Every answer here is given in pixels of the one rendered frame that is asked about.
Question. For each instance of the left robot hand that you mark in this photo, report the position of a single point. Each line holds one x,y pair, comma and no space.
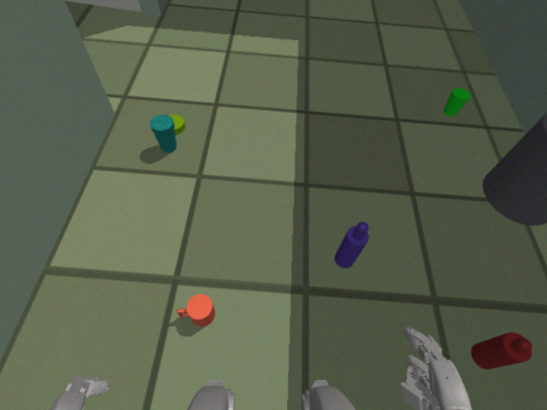
77,390

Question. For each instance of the right robot hand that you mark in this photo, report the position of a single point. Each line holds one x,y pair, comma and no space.
441,386

